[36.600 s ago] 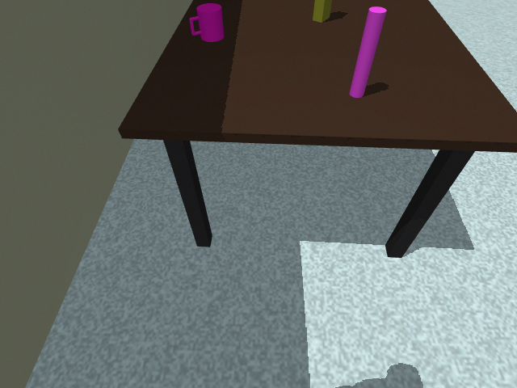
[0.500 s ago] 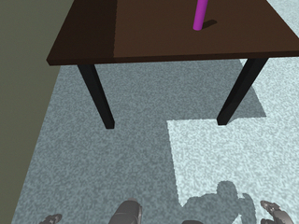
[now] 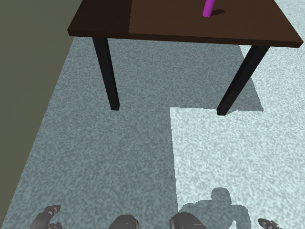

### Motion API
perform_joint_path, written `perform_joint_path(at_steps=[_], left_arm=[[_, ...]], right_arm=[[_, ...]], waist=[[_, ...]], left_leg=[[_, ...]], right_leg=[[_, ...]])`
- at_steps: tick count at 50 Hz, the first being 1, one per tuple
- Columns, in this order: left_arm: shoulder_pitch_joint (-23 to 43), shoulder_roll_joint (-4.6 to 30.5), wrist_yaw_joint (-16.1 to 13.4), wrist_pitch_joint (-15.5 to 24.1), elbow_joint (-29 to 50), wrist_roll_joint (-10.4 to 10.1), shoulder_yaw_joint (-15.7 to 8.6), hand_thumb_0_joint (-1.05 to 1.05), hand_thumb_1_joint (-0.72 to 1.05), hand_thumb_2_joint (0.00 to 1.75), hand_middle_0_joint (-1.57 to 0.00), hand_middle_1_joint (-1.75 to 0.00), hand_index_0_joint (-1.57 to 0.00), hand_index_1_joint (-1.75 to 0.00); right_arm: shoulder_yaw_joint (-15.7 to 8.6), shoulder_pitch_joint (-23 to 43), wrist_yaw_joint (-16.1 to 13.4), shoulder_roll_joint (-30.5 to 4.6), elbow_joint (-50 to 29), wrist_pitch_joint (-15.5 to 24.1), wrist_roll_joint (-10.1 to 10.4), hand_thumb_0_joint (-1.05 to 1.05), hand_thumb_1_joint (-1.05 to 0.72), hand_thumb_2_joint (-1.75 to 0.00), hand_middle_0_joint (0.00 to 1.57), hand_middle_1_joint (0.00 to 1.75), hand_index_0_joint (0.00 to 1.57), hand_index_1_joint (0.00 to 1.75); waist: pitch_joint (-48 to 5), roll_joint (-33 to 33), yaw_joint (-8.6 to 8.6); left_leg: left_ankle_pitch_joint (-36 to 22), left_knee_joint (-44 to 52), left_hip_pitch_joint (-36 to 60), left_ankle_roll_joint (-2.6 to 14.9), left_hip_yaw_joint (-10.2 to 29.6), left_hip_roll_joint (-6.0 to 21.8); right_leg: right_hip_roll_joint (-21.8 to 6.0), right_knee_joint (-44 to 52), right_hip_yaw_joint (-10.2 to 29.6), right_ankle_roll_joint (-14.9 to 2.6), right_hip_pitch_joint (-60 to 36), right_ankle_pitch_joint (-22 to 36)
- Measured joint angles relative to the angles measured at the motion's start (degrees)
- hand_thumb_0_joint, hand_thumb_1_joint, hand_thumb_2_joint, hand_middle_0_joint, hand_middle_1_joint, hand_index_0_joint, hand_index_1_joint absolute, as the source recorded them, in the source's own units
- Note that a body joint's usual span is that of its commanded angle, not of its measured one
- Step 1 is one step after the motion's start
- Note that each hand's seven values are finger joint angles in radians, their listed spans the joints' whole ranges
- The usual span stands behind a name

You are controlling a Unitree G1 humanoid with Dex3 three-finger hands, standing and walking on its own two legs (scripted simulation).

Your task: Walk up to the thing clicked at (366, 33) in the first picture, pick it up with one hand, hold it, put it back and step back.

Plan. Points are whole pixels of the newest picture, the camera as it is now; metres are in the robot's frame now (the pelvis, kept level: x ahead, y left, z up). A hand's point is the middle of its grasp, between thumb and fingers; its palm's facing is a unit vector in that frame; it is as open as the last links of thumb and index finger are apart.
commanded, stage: step back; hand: right
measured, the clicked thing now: out of the picture +1.06 -0.21 +0.09
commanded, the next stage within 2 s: stand in 1.32 s
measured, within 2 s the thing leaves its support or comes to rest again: neither
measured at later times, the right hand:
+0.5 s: hand out of the picture -0.07 -0.28 -0.16, palm faces -0.09 +0.93 -0.36, open 7.4 cm
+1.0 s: hand out of the picture -0.03 -0.27 -0.14, palm faces -0.10 +0.92 -0.38, open 7.4 cm
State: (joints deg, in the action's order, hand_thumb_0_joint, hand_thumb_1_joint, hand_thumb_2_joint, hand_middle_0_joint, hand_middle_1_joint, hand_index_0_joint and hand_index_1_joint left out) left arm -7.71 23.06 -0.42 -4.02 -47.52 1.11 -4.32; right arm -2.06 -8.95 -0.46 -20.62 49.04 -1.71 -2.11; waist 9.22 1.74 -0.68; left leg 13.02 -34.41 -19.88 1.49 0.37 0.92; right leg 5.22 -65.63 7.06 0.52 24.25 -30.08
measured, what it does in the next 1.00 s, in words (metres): walks backwards: right foot, then left foot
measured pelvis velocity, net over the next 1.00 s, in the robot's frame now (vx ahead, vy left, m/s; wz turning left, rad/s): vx -0.13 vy -0.01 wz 0.06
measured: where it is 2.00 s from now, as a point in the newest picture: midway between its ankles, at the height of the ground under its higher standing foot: outside the picture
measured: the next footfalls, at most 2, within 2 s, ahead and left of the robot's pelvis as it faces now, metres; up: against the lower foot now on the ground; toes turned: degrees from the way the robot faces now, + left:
right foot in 0.12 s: -0.08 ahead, -0.14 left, +0.00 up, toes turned +2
left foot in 0.42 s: -0.08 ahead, +0.11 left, +0.00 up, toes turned +3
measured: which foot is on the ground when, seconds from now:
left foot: down 0.00-0.14, up 0.16-0.40, down 0.42-1.00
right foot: up 0.00-0.10, down 0.12-1.00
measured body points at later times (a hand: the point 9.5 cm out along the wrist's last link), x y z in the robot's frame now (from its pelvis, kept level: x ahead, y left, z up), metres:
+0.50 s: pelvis -0.15 -0.02 -0.01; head -0.13 -0.02 +0.44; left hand -0.09 +0.31 -0.12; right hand -0.07 -0.33 -0.13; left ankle -0.14 +0.10 -0.73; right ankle -0.11 -0.14 -0.72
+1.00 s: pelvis -0.13 -0.01 +0.00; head -0.11 +0.00 +0.45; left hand -0.10 +0.31 -0.13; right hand -0.03 -0.32 -0.12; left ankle -0.12 +0.10 -0.73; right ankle -0.13 -0.14 -0.72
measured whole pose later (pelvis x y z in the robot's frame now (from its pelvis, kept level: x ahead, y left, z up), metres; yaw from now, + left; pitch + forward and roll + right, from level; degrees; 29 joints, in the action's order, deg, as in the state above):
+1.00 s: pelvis -0.13 -0.01 +0.00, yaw +3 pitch -2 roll +0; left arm -12.1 22.3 0.8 0.3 -59.1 1.1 -2.2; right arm -3.2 -10.4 1.2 -20.5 58.3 0.9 -2.2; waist 3.3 1.7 -1.9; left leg 16.7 -33.9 -15.5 0.9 -0.2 -0.5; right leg -1.6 -38.0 0.0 -1.2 14.7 -24.8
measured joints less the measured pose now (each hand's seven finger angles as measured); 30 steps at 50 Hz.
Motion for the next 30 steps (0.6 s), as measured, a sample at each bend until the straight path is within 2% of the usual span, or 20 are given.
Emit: perform_joint_path(at_steps=[3,6,7,8,10,12,14,17,20,22,23,25,27,30], left_arm=[[-1.1,0.0,0.3,0.2,-0.8,0.2,0.2,0.01,0.90,0.90,-0.20,-0.30,-0.20,-0.30],[-2.2,-0.2,0.6,1.0,-1.9,0.4,0.5,0.01,0.90,0.90,-0.20,-0.30,-0.21,-0.30],[-2.3,-0.9,0.6,1.3,-2.6,0.7,0.4,0.01,0.90,0.90,-0.20,-0.30,-0.21,-0.30],[-2.5,-1.5,0.8,1.4,-3.0,1.0,0.4,0.01,0.90,0.90,-0.20,-0.30,-0.21,-0.30],[-3.7,-1.8,1.2,1.4,-3.1,1.3,0.8,0.01,0.90,0.90,-0.20,-0.30,-0.21,-0.30],[-4.5,-2.1,0.9,1.5,-3.3,1.4,1.0,0.01,0.90,0.90,-0.20,-0.30,-0.21,-0.30],[-4.7,-2.2,0.5,1.6,-3.6,1.8,1.0,0.01,0.90,0.90,-0.20,-0.31,-0.21,-0.30],[-4.3,-1.8,0.5,2.3,-3.1,2.3,0.8,0.01,0.90,0.90,-0.20,-0.31,-0.21,-0.30],[-3.2,-0.8,0.7,2.8,-2.5,2.2,0.6,0.01,0.90,0.90,-0.20,-0.31,-0.21,-0.30],[-2.4,0.2,0.7,2.7,-2.8,1.8,0.5,0.01,0.90,0.90,-0.20,-0.31,-0.21,-0.30],[-2.5,0.4,0.6,2.6,-3.4,1.4,0.5,0.01,0.90,0.90,-0.20,-0.31,-0.21,-0.30],[-3.1,0.2,0.9,2.3,-5.1,1.0,0.7,0.01,0.90,0.90,-0.20,-0.30,-0.21,-0.30],[-3.7,0.5,1.4,2.3,-6.5,0.5,0.6,0.01,0.90,0.90,-0.20,-0.30,-0.21,-0.30],[-4.8,0.5,2.1,3.2,-8.1,0.3,0.5,0.01,0.90,0.90,-0.20,-0.30,-0.21,-0.30]], right_arm=[[-0.2,1.9,0.0,-0.8,-1.8,0.0,0.0,0.01,-0.90,-0.90,0.21,0.30,0.21,0.30],[-0.2,3.6,0.2,-2.0,-2.9,-0.6,0.4,0.00,-0.90,-0.90,0.21,0.30,0.20,0.30],[-0.4,4.4,0.2,-2.7,-2.8,-0.9,0.6,0.00,-0.90,-0.90,0.21,0.30,0.20,0.30],[-0.6,4.7,0.1,-3.1,-2.5,-1.3,0.9,0.00,-0.90,-0.90,0.21,0.30,0.20,0.30],[-1.0,4.0,-0.4,-2.7,-1.6,-1.9,1.2,0.00,-0.90,-0.90,0.21,0.30,0.20,0.30],[-0.9,2.6,-0.5,-2.7,-1.0,-2.1,1.7,0.00,-0.90,-0.90,0.20,0.30,0.20,0.30],[-0.8,1.1,-0.3,-2.9,-0.4,-1.7,1.8,0.00,-0.90,-0.90,0.20,0.30,0.20,0.30],[-0.7,-1.4,0.1,-2.9,0.9,-1.3,1.3,0.00,-0.90,-0.90,0.20,0.30,0.20,0.30],[-0.9,-3.3,0.6,-2.5,3.3,-0.8,0.8,0.01,-0.90,-0.90,0.20,0.30,0.20,0.30],[-1.2,-3.4,0.7,-1.2,5.3,-0.2,0.4,0.01,-0.90,-0.90,0.20,0.30,0.20,0.30],[-1.1,-3.5,0.8,-0.6,6.0,0.1,0.2,0.01,-0.90,-0.90,0.20,0.30,0.20,0.30],[-0.6,-4.2,1.3,0.1,6.7,0.7,0.0,0.01,-0.90,-0.90,0.20,0.30,0.20,0.30],[-0.1,-4.4,1.4,0.8,7.1,1.4,-0.2,0.01,-0.90,-0.90,0.21,0.30,0.20,0.30],[0.1,-4.1,1.8,1.2,7.3,1.7,-0.4,0.01,-0.90,-0.90,0.21,0.30,0.20,0.30]], waist=[[0.2,-0.6,-0.52],[-0.1,-1.5,-1.20],[0.2,-3.2,-1.10],[0.4,-4.5,-0.58],[-0.7,-3.4,-1.42],[-1.5,-2.5,-1.97],[-2.2,-2.3,-1.81],[-3.1,-2.6,-1.42],[-3.8,-2.4,-1.08],[-3.0,-0.1,-1.40],[-3.1,0.6,-1.59],[-4.6,0.2,-0.76],[-5.2,0.3,-0.36],[-6.1,-0.1,-0.11]], left_leg=[[-1.7,-0.4,-2.3,-0.63,-0.8,1.4],[-2.7,-2.9,-5.7,-1.86,-1.4,2.7],[-2.8,-4.2,-6.9,-2.11,-0.6,3.8],[0.0,-5.7,-7.9,-1.84,1.5,3.4],[10.6,-14.0,-10.3,-1.94,4.6,-0.9],[13.3,-23.8,-11.5,-1.94,6.5,-4.7],[13.4,-28.3,-10.7,-2.07,6.4,-6.0],[14.3,-23.2,-5.4,-2.33,4.3,-4.5],[15.4,-9.1,2.4,-1.91,1.6,-2.4],[7.7,-2.3,5.7,-1.21,0.2,-3.7],[6.6,-1.8,5.9,-0.95,-0.3,-4.0],[6.2,-1.4,5.5,0.08,0.1,-3.4],[5.0,0.2,5.9,0.00,0.1,-2.7],[4.3,0.9,5.9,-0.79,0.1,-1.6]], right_leg=[[-2.3,10.5,-2.1,0.47,-5.2,0.1],[-4.2,27.1,-4.6,-0.51,-11.7,6.0],[-3.2,28.7,-5.4,-0.46,-12.1,6.5],[-2.5,28.2,-6.4,-0.67,-11.6,6.9],[-3.8,26.3,-5.9,-1.34,-9.5,7.3],[-5.2,26.8,-5.5,-1.57,-8.7,8.7],[-6.2,27.3,-5.9,-1.57,-7.9,9.9],[-7.0,27.1,-7.4,-1.41,-6.6,10.8],[-7.9,25.4,-9.4,-1.19,-5.0,10.8],[-9.7,23.2,-8.7,-0.98,-4.1,10.3],[-9.5,22.5,-7.6,-1.17,-3.8,8.3],[-7.7,19.9,-6.5,-1.38,-3.0,3.5],[-6.8,18.5,-5.9,-1.63,-3.2,3.9],[-6.5,25.0,-6.7,-1.74,-6.7,5.5]])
